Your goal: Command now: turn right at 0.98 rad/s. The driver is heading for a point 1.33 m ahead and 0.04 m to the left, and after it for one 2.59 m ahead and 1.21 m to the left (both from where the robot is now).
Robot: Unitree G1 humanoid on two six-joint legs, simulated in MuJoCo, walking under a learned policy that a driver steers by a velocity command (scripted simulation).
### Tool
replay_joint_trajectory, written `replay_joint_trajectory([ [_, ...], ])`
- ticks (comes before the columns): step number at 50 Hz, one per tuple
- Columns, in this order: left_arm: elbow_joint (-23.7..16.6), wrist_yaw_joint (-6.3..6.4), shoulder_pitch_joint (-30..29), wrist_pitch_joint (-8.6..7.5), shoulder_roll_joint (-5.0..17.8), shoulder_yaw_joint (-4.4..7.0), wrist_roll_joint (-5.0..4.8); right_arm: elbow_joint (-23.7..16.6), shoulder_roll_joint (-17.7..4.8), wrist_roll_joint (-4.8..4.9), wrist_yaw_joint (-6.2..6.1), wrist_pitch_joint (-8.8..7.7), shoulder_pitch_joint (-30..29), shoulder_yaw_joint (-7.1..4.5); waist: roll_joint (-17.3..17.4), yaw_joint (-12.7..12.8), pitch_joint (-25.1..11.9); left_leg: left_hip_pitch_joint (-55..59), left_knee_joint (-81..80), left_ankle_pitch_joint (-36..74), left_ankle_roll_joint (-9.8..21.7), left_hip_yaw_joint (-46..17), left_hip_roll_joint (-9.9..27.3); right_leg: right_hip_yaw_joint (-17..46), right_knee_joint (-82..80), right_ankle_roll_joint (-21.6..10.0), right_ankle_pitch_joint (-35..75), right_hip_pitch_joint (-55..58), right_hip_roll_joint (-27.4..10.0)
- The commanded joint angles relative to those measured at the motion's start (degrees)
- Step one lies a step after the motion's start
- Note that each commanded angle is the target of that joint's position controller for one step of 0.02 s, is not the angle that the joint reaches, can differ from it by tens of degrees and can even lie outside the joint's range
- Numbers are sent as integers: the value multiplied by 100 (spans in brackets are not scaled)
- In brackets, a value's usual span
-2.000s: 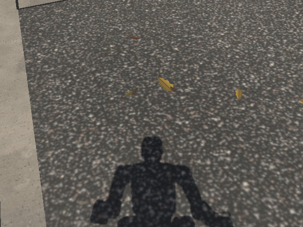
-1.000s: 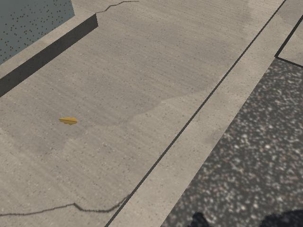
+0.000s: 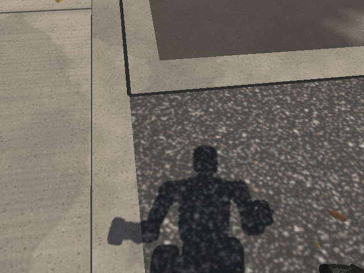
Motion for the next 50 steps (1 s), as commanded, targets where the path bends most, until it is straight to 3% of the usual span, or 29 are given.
replay_joint_trajectory([
  [1,-624,-24,-358,-133,260,43,38,-229,-1097,-2,-14,-18,143,-345,1141,-298,-791,1318,-724,1458,1206,-804,1577,-246,-427,86,93,-579,-303],
  [6,-605,-134,-431,-94,147,19,68,-160,-1272,86,124,-41,-32,-464,1177,-223,-827,976,-683,1312,1061,-134,1791,-601,-1677,-191,212,411,-375],
  [9,-633,-207,-485,-11,157,53,75,-41,-1360,254,241,-103,125,-526,1189,-194,-851,986,-354,1609,907,-30,1944,-776,-2636,-480,-33,1030,-192],
  [10,-594,-224,-367,7,130,73,82,-4,-1359,337,267,-120,113,-527,1139,-69,-884,985,-103,1660,784,33,1938,-831,-3226,-624,156,1357,-81],
  [11,-477,-218,-85,6,153,113,93,55,-1277,418,283,-126,118,-505,1037,104,-923,760,326,1578,539,230,1812,-877,-4032,-813,727,1960,87],
  [12,-341,-157,233,-18,409,198,121,224,-982,386,326,-144,504,-406,395,131,-1023,9,1108,1105,132,554,1447,-462,-4691,-1050,1971,3044,43],
  [13,-414,-46,408,-90,1117,317,164,-38,-527,2,404,-165,566,-189,-1679,-52,-1278,-1873,2986,-2435,-458,918,706,1625,-4428,-1730,4987,4425,-1676],
  [14,-552,-52,154,-224,958,218,355,-25,-800,27,355,-145,336,-268,-1386,216,-1723,-2328,4154,-3026,-633,123,433,1962,-4485,-2773,5210,3831,-2420],
  [15,-455,-109,127,-333,507,62,428,77,-1074,222,313,-84,83,-330,-676,387,-1645,-2070,4433,-2680,-548,-247,565,1259,-4615,-2632,4540,3447,-2004],
  [16,-257,-116,-152,-412,193,-47,395,183,-894,304,289,-34,214,-292,-594,133,-1347,-2011,4126,-2328,-467,-387,625,719,-4672,-2243,3751,3221,-1586],
  [17,-202,-108,-443,-448,9,-112,324,350,-847,275,248,30,393,-277,-509,5,-1180,-1898,3934,-1939,-505,-438,645,367,-4711,-1974,3350,3087,-1355],
  [18,-140,-79,-658,-478,-62,-153,316,465,-893,247,231,91,567,-301,-595,-85,-1014,-1568,3941,-1520,-582,-509,521,18,-4771,-1900,3491,2717,-1256],
  [20,-114,3,-852,-509,59,-122,407,472,-1063,310,219,132,719,-367,-631,-167,-844,-1376,3937,-1174,-683,-495,332,-313,-4908,-1892,3444,2522,-1241],
  [21,-100,52,-870,-488,179,-74,399,409,-1119,334,209,143,676,-383,-593,-126,-774,-1545,3894,-1147,-714,-437,321,-315,-4961,-1927,3291,2653,-1331],
  [25,47,185,-755,-393,185,-26,360,134,-903,317,230,240,487,-325,-402,38,-554,-2002,3585,-1192,-784,-393,568,-257,-5166,-2056,2483,2994,-1722],
  [29,130,161,-875,-392,241,50,343,-141,-727,277,325,296,434,-287,-305,36,-494,-1865,3111,-1249,-705,-211,721,-565,-5200,-2094,2441,2987,-1853],
  [34,207,30,-975,-418,426,190,178,-446,-713,306,476,380,446,-328,-375,-33,-701,-1270,2233,-1299,-372,194,598,-1089,-4751,-1852,3377,3142,-1950],
  [37,310,-59,-1044,-413,431,234,5,-482,-773,336,513,456,778,-427,-300,-321,-863,-369,1042,-609,-19,441,309,-1523,-3928,-1351,3343,2999,-1823],
  [38,462,-109,-787,-414,299,221,-2,-377,-1011,305,420,432,1201,-549,138,-489,-1000,470,432,299,240,233,123,-1809,-3076,-1001,3103,2560,-1448],
  [39,303,-120,-926,-435,102,169,166,-391,-1811,292,279,379,1682,-799,1524,-649,-1043,1672,46,3138,818,-1495,1110,-2081,-1264,-461,893,936,-771],
  [40,-172,-80,-1333,-495,-147,55,345,-562,-2335,59,317,250,1543,-830,2403,-457,-1530,2124,-56,4010,2117,-3713,2206,-1120,177,-114,-2162,-622,201],
  [41,-67,-57,-1584,-482,178,136,328,-590,-1970,64,407,78,1470,-751,1242,-730,-1787,2073,-288,3052,2161,-3346,2232,-244,671,-161,-2079,-868,75],
  [42,-115,-29,-1684,-506,162,128,213,-528,-1837,138,388,-24,1311,-683,1053,-555,-1373,1769,-381,2298,1834,-2896,1908,-107,550,-328,-1523,-978,43],
  [43,-10,41,-1555,-522,151,141,227,-541,-1689,271,330,-38,965,-647,679,-318,-1029,1477,-388,1755,1475,-2545,1557,-19,178,-396,-929,-1029,-62],
  [44,24,102,-1447,-519,290,184,288,-616,-1512,357,270,0,625,-577,715,-146,-860,1173,-394,1721,1281,-2363,1398,28,-121,-408,-504,-923,-83],
  [46,145,85,-1176,-526,239,185,305,-748,-1442,282,173,46,377,-524,857,35,-1011,831,-353,2174,1186,-2147,1138,18,-220,-344,10,-422,124],
  [49,300,67,-1014,-519,79,106,238,-725,-1437,257,103,54,499,-506,837,-20,-1168,928,-224,2333,1129,-2006,1032,-14,-938,-194,315,-227,265],
  [50,323,33,-995,-527,56,77,212,-650,-1372,305,85,49,679,-484,850,-101,-1290,959,-373,1047,1117,-2039,957,-41,-1297,-179,462,-161,244],
])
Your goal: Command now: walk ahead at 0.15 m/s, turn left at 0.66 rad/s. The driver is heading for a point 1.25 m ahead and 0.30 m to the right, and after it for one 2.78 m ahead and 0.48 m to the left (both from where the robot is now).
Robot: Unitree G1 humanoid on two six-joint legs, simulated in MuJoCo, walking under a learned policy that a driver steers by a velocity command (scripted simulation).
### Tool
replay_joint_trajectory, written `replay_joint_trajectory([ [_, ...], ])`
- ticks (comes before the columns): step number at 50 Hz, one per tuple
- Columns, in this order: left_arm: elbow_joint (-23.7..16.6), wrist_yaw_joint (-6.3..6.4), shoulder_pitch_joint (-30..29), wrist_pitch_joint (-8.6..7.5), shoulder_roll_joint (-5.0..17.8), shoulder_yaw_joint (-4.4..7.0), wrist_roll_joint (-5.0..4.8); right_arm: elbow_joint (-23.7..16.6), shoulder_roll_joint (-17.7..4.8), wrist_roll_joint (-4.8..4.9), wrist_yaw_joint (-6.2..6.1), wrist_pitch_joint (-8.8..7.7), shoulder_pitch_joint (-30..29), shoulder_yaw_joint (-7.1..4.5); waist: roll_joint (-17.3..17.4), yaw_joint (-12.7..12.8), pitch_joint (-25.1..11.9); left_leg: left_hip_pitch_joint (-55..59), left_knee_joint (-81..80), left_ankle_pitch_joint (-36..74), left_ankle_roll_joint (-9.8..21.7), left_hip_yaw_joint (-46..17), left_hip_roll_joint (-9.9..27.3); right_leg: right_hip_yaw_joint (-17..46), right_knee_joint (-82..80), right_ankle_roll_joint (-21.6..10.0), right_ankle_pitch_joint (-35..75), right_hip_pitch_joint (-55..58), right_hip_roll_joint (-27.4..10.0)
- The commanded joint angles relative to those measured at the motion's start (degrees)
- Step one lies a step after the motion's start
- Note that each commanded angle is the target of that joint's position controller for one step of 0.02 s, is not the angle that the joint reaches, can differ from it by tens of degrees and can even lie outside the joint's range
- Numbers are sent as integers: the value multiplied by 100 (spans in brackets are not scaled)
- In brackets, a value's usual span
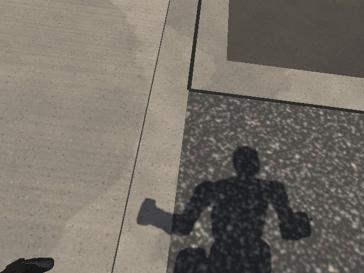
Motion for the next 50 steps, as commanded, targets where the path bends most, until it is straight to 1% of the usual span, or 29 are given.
replay_joint_trajectory([
  [1,-239,-77,59,-89,262,0,-77,-362,-824,62,-75,-123,94,-206,826,-96,-1195,1173,-896,-506,909,-1387,1162,-43,-831,63,495,-122,-5],
  [2,-293,-135,-66,-127,290,-5,-121,-347,-861,44,-48,-163,133,-188,1095,-175,-1019,1048,-1138,-1547,927,-1660,1228,-75,-1146,43,573,-145,-13],
  [4,-276,-238,-111,-249,360,-24,-161,-245,-787,-62,-2,-268,180,-108,1343,-262,-769,1067,-1335,-1847,900,-1757,1431,-156,-1635,-49,768,-130,-162],
  [10,-399,-366,-271,-493,370,-112,-262,8,-875,-90,96,-553,585,-66,1113,-537,-66,1544,-1618,-2033,889,-1615,1895,-297,-2032,-519,642,-775,-405],
  [11,-286,-541,-188,-229,318,-159,307,63,-882,-462,204,-523,844,-55,1132,-566,-110,1392,-1859,-2368,713,-1233,1605,-595,-2169,-517,423,-360,-158],
  [15,-325,-714,102,-83,391,-153,61,78,-891,-401,217,-588,486,-74,1046,-239,221,901,-2029,-2017,474,-500,1732,-854,-2490,-901,282,614,-150],
  [17,-79,-641,888,-113,423,-131,61,82,-862,-377,191,-594,239,-61,613,257,-28,654,-1224,-669,371,108,1606,-1117,-2839,-1173,284,1771,128],
  [18,297,-564,1962,-163,618,-31,99,89,-711,-425,166,-591,226,-5,89,714,-516,270,424,957,276,726,1252,-1029,-2923,-1274,-132,2996,390],
  [19,594,-449,3333,-218,1204,120,159,-138,-392,-490,139,-606,-58,124,-1179,1270,-1020,-904,2999,1256,3,1286,778,896,-3691,-1591,-1849,4153,-633],
  [20,454,-451,3087,-255,1610,143,107,-527,40,-437,221,-687,-137,254,-2454,820,-843,-3077,4128,-1513,-234,653,-333,4171,-5163,-2085,-3276,4876,-1422],
  [21,275,-448,2456,-234,1235,88,80,-476,-269,-502,244,-745,-450,241,-1286,759,-497,-3772,4734,-1104,-169,11,103,4345,-5209,-2157,-3029,4779,-1599],
  [22,210,-416,2304,-234,1108,73,70,-402,-526,-482,296,-812,-562,189,-415,674,-448,-3668,4704,-530,-155,-36,414,3601,-4861,-2115,-2175,4512,-1481],
  [23,256,-389,2314,-232,1072,71,39,-300,-533,-486,314,-838,-421,204,50,511,-396,-3352,4427,-302,-199,8,603,3039,-4838,-2042,-1672,4126,-1273],
  [24,251,-342,2228,-250,943,17,-11,-253,-482,-545,328,-801,-358,235,167,361,-230,-3086,4092,-157,-298,48,720,2665,-4980,-1945,-1326,3696,-1022],
  [26,292,-295,2187,-326,748,-62,-43,-218,-392,-575,387,-627,-342,302,-130,211,27,-2807,3721,-50,-493,199,765,2196,-5212,-1932,-743,3163,-665],
  [28,374,-293,2345,-380,780,-52,-63,-339,-361,-531,403,-503,-738,358,-88,250,263,-2865,3256,83,-617,453,693,1941,-5384,-2012,46,2875,-473],
  [32,576,-248,2613,-388,833,-11,-75,-624,-180,-406,451,-544,-1752,506,-206,533,367,-2364,1648,903,-713,736,363,1657,-5262,-1933,2126,2707,-197],
  [35,736,-179,2661,-428,913,2,-128,-741,-232,-330,434,-593,-2021,526,-327,580,195,-1606,813,1505,-494,747,229,1753,-5230,-1785,3699,3045,-449],
  [37,809,-152,2482,-485,1042,0,-147,-510,-400,-349,348,-615,-1368,448,-287,245,-279,-254,489,1361,-263,856,-73,1501,-4637,-1501,5598,3234,-462],
  [38,864,-160,2477,-510,1207,26,-73,-272,-668,-319,258,-624,-561,325,-349,-127,-821,710,667,873,-152,860,-233,1455,-3753,-1382,6522,3329,-511],
  [39,869,-173,2191,-520,1307,45,16,67,-866,-256,134,-612,667,204,-343,-850,-1318,1920,627,592,-65,862,-97,1287,-2407,-1279,6496,2991,-397],
  [40,836,-154,1980,-576,979,-28,119,381,-1154,-334,-20,-615,1937,45,-130,-1401,-1822,3253,883,-686,72,154,647,1077,-667,-1251,5366,2076,-136],
  [41,599,-193,2370,-594,54,-235,-66,507,-1670,-562,-35,-640,2271,-97,1723,-993,-2403,4242,24,-3142,642,-2769,2175,614,1706,-1069,759,474,773],
  [42,547,-254,2521,-610,229,-307,-65,539,-1488,-421,85,-624,1699,-86,2282,-598,-2359,3947,-1137,-3267,953,-4960,2389,621,2135,-1128,-410,-220,887],
  [43,587,-255,2008,-555,456,-277,42,490,-972,-351,148,-633,1028,-27,1337,-474,-1345,3112,-1067,-3004,1079,-4163,2163,528,2127,-1161,71,-498,443],
  [44,489,-308,1443,-539,518,-300,155,600,-641,-309,191,-654,963,28,455,-499,-876,2366,-1026,-2210,1143,-3387,1928,447,1924,-1141,276,-429,288],
  [45,344,-348,1089,-524,443,-325,220,748,-472,-337,193,-671,995,77,236,-381,-575,1856,-1066,-1703,1089,-2884,1683,400,1602,-1119,209,-398,153],
  [47,67,-403,793,-451,208,-432,366,1089,-265,-293,195,-724,1195,171,563,-57,-177,1190,-1220,-918,1131,-2419,1366,274,1086,-948,-106,-446,-92],
  [50,-394,-449,138,-410,129,-586,418,1223,-426,-195,150,-806,1295,124,564,130,250,558,-1742,-550,1227,-2108,1270,99,-181,-599,-83,-685,-465],
])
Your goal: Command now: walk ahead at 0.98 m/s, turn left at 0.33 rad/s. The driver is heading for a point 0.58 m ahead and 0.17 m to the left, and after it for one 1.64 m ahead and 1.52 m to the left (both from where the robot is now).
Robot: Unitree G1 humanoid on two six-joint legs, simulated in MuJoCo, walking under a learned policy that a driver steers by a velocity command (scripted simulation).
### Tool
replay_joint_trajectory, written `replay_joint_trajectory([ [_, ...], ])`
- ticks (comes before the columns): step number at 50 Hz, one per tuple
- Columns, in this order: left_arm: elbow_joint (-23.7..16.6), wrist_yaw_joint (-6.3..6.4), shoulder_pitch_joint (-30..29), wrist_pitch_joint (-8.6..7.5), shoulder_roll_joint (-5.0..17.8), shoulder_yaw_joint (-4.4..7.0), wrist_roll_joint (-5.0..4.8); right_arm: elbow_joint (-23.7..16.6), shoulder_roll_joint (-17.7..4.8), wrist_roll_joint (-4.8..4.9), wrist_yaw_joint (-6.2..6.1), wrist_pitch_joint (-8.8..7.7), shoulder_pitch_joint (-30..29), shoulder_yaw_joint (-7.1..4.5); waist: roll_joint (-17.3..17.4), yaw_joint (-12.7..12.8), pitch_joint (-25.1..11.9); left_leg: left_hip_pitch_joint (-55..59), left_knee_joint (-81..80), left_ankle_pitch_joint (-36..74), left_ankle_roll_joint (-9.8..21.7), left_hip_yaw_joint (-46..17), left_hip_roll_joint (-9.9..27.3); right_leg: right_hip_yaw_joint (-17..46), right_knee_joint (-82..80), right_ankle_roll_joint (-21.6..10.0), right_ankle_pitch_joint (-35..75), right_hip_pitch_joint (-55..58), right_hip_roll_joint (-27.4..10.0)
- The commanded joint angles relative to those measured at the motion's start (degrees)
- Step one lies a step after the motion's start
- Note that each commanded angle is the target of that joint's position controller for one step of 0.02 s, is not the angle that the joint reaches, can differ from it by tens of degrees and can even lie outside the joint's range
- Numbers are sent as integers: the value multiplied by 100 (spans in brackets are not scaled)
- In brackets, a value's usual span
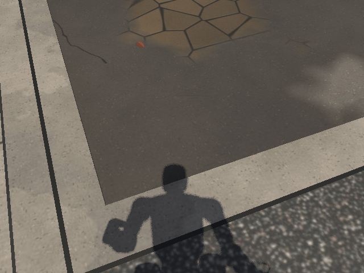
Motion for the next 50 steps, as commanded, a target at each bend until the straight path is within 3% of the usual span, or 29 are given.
replay_joint_trajectory([
  [1,-823,-105,-542,-64,191,-142,15,-335,-514,37,-39,-161,-284,-90,515,439,640,-502,-1918,-107,1183,-2203,1359,150,-1499,332,453,-662,-552],
  [4,-807,-210,-678,-80,203,-195,-190,-402,-909,113,65,-190,-426,-247,534,444,479,-1702,-2373,753,929,-1684,1151,-368,-2734,419,1823,1737,-123],
  [6,-744,-113,-641,-66,423,-100,-192,-335,-975,184,126,-186,-200,-269,346,414,364,-1038,-1959,1589,766,-1635,1242,-329,-3104,384,1984,1969,-110],
  [8,-440,59,279,-91,682,75,-111,-217,-1108,168,128,-138,22,-298,53,828,-321,-451,-55,3328,531,-1277,929,-465,-3440,266,1222,2968,190],
  [9,-281,177,1133,-116,871,192,-61,-218,-1101,163,137,-146,-31,-302,52,1289,-837,-1053,1443,3147,406,-1152,658,-271,-3311,196,874,4143,-131],
  [10,-213,319,2228,-137,1352,356,69,-384,-476,148,108,-178,-121,-154,-662,1633,-1575,-1893,3561,897,312,-823,287,1450,-3688,22,-1380,5158,-1650],
  [11,-262,342,2089,-68,1668,412,93,-725,81,379,67,-134,279,-11,-1807,1090,-2115,-2912,5143,-1090,254,-494,4,4445,-5173,-380,-2937,5317,-2963],
  [12,-293,353,1454,-22,1252,399,-40,-702,-239,223,21,-22,-70,-30,-1134,888,-1230,-3522,5542,-544,294,-388,419,4486,-5472,-547,-3211,4571,-2732],
  [14,-237,292,982,-90,495,247,-89,-678,-278,82,113,119,-682,-58,-225,709,-118,-3458,5104,1,248,-316,872,2389,-5266,-419,-1077,3379,-2140],
  [16,-2,286,1101,-186,309,193,-156,-751,-66,-7,236,297,-778,-39,-525,448,208,-3230,4835,15,172,-322,1075,1238,-5401,-224,86,2800,-1815],
  [20,340,218,1311,-342,96,147,-292,-1349,168,-55,390,442,-1741,75,-369,256,476,-3635,4365,601,195,-20,1153,-316,-5628,-48,2447,2752,-1598],
  [23,397,270,976,-369,190,154,-295,-1641,115,-28,535,407,-2388,169,-114,90,809,-2843,2644,1540,301,579,928,-1453,-5910,111,3279,2261,-1130],
  [25,446,330,1211,-382,499,213,-341,-1582,107,-92,604,347,-2341,192,70,43,679,-1634,1684,1962,368,1254,365,-1788,-5316,184,5489,2207,-1050],
  [28,306,418,1090,-236,1169,388,-428,-938,-457,-139,518,295,-353,-55,-216,-891,-545,1049,1251,1981,653,947,-262,-1596,-2470,298,6879,1983,-1271],
  [29,498,-175,1812,-419,1006,201,1003,-229,-698,-46,538,88,1244,-140,636,-725,-1574,4401,2117,3285,876,-593,297,-1322,-1055,1108,2930,-134,-1273],
  [30,460,-272,1084,-299,1011,430,376,-453,-934,-270,487,107,1714,-137,1150,-1382,-2573,4910,1345,5964,1119,-1483,856,-1101,1820,1372,-991,-204,45],
  [31,-53,-388,2227,-435,203,112,153,-323,-2030,-190,490,59,1781,-394,1420,-384,-3836,6269,1629,8025,2403,-3357,1890,426,2904,1624,-1692,-1012,168],
  [32,-454,-268,1099,-573,549,60,-293,-372,-1680,-220,483,-150,1084,-436,715,-852,-1705,4953,1093,6557,2624,-3768,2112,1019,3286,1730,-1552,-2993,174],
  [33,-710,-113,499,-569,802,18,-373,-609,-1080,-102,449,-313,60,-257,-100,-631,-1001,3109,712,4899,2360,-3419,2002,1071,2462,1441,-1243,-2877,-10],
  [34,-816,353,410,-450,873,251,-694,-1365,-1520,385,293,-120,-1526,-385,-491,399,-707,1045,-716,3192,2297,-4272,1701,701,1661,1072,-1006,-1292,105],
  [36,-512,571,1018,-140,1122,365,-482,-1622,-1109,259,224,-33,-2206,-254,-742,876,-18,-934,-1043,2686,1979,-3916,1548,794,1083,938,-840,-379,-163],
  [38,-719,665,811,-55,823,390,-281,-1592,-907,258,139,33,-2150,-245,-547,867,35,-1834,-852,3874,1663,-2847,931,640,-302,936,-505,304,-189],
  [40,-753,597,713,-61,306,288,-146,-1499,-896,166,-146,249,-1873,-306,-258,758,-769,-1914,-185,5461,1248,-2038,319,317,-638,978,1135,1138,287],
  [41,-792,538,554,-90,443,373,-233,-1347,-821,230,-284,317,-1448,-297,-96,614,-973,-1419,17,4973,1103,-2042,173,536,-749,1038,1674,790,463],
  [43,-1104,476,-66,-8,262,316,-294,-1288,-650,492,-451,512,-1380,-269,213,514,-751,-1289,228,2982,757,-2076,-149,663,-1970,1046,2168,566,615],
  [44,-1254,435,-439,26,145,278,-309,-1342,-548,504,-501,595,-1403,-257,330,409,-615,-1409,314,2048,607,-2181,-284,676,-2663,1025,2386,702,701],
  [46,-1409,339,-793,51,173,322,-401,-1473,-404,351,-566,675,-1489,-251,644,362,-542,-1593,518,720,476,-2650,-310,890,-3422,1065,2769,1245,710],
  [48,-1330,266,-691,88,367,395,-494,-1661,-231,281,-651,681,-1650,-231,904,384,-391,-1150,1034,313,449,-3157,-145,1448,-4035,1013,2924,1140,292],
  [50,-1182,183,-644,63,387,427,-498,-1759,-100,294,-670,707,-1437,-202,679,155,-333,-391,1941,41,279,-3200,-312,1575,-5230,955,3805,1178,-128],
])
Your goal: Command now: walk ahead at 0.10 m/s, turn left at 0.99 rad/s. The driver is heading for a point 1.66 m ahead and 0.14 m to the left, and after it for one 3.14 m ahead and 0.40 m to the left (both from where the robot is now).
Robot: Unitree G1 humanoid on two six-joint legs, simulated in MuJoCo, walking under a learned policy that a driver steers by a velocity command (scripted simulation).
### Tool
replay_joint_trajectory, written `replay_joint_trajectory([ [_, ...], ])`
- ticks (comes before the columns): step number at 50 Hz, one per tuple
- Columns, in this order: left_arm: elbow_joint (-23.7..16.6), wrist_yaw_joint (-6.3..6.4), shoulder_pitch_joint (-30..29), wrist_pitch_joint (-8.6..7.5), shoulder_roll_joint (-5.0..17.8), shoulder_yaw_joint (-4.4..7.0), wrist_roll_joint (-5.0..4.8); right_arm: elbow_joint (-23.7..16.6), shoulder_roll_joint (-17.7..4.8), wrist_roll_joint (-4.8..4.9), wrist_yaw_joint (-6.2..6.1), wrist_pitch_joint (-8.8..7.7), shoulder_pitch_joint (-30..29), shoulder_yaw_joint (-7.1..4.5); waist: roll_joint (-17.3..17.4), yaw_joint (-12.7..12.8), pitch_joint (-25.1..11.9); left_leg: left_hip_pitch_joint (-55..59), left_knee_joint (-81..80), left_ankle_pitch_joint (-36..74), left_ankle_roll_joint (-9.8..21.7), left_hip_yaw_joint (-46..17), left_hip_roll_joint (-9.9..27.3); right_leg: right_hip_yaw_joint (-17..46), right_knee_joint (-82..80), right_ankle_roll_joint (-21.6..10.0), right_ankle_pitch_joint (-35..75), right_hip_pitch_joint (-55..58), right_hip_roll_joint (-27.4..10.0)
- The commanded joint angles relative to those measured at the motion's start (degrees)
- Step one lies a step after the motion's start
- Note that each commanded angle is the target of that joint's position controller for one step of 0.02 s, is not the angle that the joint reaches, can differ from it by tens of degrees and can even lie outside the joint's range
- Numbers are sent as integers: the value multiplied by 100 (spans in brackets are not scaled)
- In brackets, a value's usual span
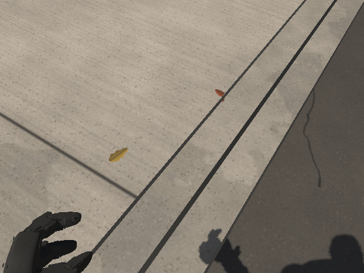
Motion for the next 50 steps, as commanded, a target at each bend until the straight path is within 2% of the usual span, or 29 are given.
replay_joint_trajectory([
  [1,6,-111,171,-64,363,194,-43,-495,-110,-25,-4,-27,-83,21,717,2,-341,232,736,327,74,-981,707,19,-1778,-15,1742,1244,-651],
  [2,171,-94,509,-67,177,186,-17,-458,46,-22,123,-38,97,85,284,26,-475,-452,1783,-637,-117,-512,391,-187,-1970,6,2239,2350,-861],
  [3,297,-63,1114,-58,133,176,18,-418,332,-107,264,-20,289,191,-87,158,-852,-2228,3442,-1892,-293,-33,224,-172,-610,-70,3231,4193,-1342],
  [4,378,-51,1902,-75,165,159,110,-475,646,-69,372,-35,718,289,-556,281,-1121,-3742,5113,-3074,-429,315,-33,357,841,-591,6020,5282,-2260],
  [5,536,-45,2261,-85,502,250,166,-537,354,30,457,-139,1306,229,-746,63,-1650,-4339,6686,-2899,-671,253,292,889,1146,-1156,6614,5506,-2960],
  [6,524,5,1779,-95,944,398,212,-679,-277,82,453,-212,1179,62,-802,-148,-1584,-4659,7749,-2093,-916,744,843,1416,835,-1854,4379,4859,-3394],
  [7,275,140,1146,4,750,345,233,-671,-637,64,390,-144,592,-69,-232,-99,-1252,-4625,8017,-1270,-1004,1178,1290,1123,241,-1972,1609,3827,-3148],
  [8,36,301,723,150,353,164,314,-704,-676,18,292,29,89,-90,431,23,-782,-4158,7955,-582,-1014,1221,1363,766,-353,-1668,-438,2498,-2577],
  [9,-59,343,455,256,376,69,354,-832,-631,-72,235,172,-168,-62,631,8,-359,-3378,7929,-72,-1051,1425,1335,474,-714,-1490,-1148,1123,-2100],
  [10,-41,345,392,332,474,-12,338,-1033,-474,-169,195,234,-381,1,597,32,-23,-3130,7949,166,-1076,1497,1267,191,-877,-1403,-1428,413,-1753],
  [12,177,359,908,440,565,-91,279,-1269,-57,-110,170,181,-428,143,172,158,-38,-3242,7889,342,-1080,1583,1199,-229,-841,-1484,-1623,458,-1360],
  [15,340,402,1432,529,306,-229,153,-1294,347,-76,126,100,-343,291,-172,330,-399,-3829,7889,137,-1138,1328,1087,-127,-649,-1685,-1517,1548,-1382],
  [19,337,411,1665,496,248,-259,109,-1220,423,-128,110,139,-393,343,-218,401,-473,-4130,7256,-124,-1175,1145,1116,124,-703,-1791,-1974,2338,-1633],
  [23,407,420,1994,473,246,-210,131,-1225,546,-152,142,125,-756,406,-228,528,-302,-3927,6255,-444,-1062,1250,1326,242,-955,-1993,-2474,2388,-1821],
  [27,434,391,1911,505,316,-105,137,-1176,763,-161,199,31,-957,524,-286,474,-234,-3110,4622,-875,-817,1783,1806,50,-1263,-2106,-2628,2020,-1843],
  [30,522,295,2000,597,535,37,83,-1035,817,-129,272,-107,-915,591,-509,510,-267,-1356,3058,-1807,-432,2623,1780,-495,-1716,-2112,-2387,1036,-1744],
  [32,667,211,2255,610,406,49,3,-815,702,-97,302,-169,-505,549,-580,432,-212,-651,2010,-1504,-83,2742,1603,-498,-1844,-2084,-2558,838,-1815],
  [33,778,185,2407,618,301,32,-52,-689,685,-109,324,-188,-265,535,-485,284,-85,-397,1030,-855,147,2561,1565,-559,-1791,-1881,-2647,779,-1775],
  [34,878,178,2660,604,213,40,-99,-652,517,-176,375,-199,-241,500,-318,377,109,-416,283,-697,490,1883,1616,-703,-1353,-1599,-2612,750,-1600],
  [35,672,150,2643,511,193,84,-22,-636,89,-289,380,-213,-360,378,1389,526,12,-536,111,629,1163,365,2518,-1493,-547,-1099,-2604,176,-1006],
  [36,576,81,2186,403,297,167,79,-711,397,-523,348,-246,-172,477,1671,208,-308,-755,-726,248,1719,-892,3101,-1325,-54,-827,-2928,139,-682],
  [37,544,-7,1868,370,299,222,64,-708,384,-590,343,-322,-407,474,1513,185,-109,-1025,-917,247,1878,-1162,3267,-1009,368,-781,-3048,99,-684],
  [39,643,-77,1602,515,-8,178,100,-628,338,-435,326,-486,-703,391,1257,206,-149,-1009,-705,1299,1742,-805,3312,-798,1674,-628,-3367,-106,-502],
  [41,776,-56,1764,637,19,221,51,-404,344,-351,386,-558,-587,372,1184,277,-262,-955,-470,2802,1570,-370,3222,-685,2974,-281,-3776,-195,-247],
  [43,912,28,2005,713,-52,202,9,-244,460,-280,477,-534,-559,391,1243,379,-383,-858,-322,3400,1380,56,3081,-739,3536,13,-3794,-166,-142],
  [45,969,88,1974,764,-189,143,-16,-118,490,-236,467,-474,-607,383,1158,448,-405,-743,-101,3372,1155,450,2882,-915,2872,114,-3580,4,-245],
  [47,1006,53,1693,755,-396,45,-61,69,466,-197,351,-383,-413,352,1062,267,-512,-558,145,2864,1003,808,2690,-1165,1372,37,-3172,510,-412],
  [48,1049,23,1574,742,-438,29,-97,176,464,-172,278,-344,-275,345,990,182,-547,-573,222,2442,991,873,2599,-1275,665,-11,-2667,885,-384],
  [50,1233,-19,1793,780,-543,27,-91,308,488,-149,187,-319,-316,380,859,288,-424,-900,363,1442,878,1038,2397,-1605,-966,-190,-1439,1856,-245],
])
Keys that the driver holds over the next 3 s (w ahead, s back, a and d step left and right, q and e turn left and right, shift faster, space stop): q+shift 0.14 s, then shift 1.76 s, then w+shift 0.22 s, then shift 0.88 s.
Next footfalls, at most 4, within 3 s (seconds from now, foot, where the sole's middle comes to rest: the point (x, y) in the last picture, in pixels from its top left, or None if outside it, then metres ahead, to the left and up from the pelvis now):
0.06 right None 0.16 -0.12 -0.84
0.66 left None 0.01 0.05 -0.74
1.06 right None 0.06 -0.18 -0.84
2.38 right None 0.31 -0.14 -0.84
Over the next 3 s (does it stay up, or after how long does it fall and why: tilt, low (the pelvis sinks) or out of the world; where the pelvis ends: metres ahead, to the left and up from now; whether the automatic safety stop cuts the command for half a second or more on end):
stays up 0.29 -0.04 -0.06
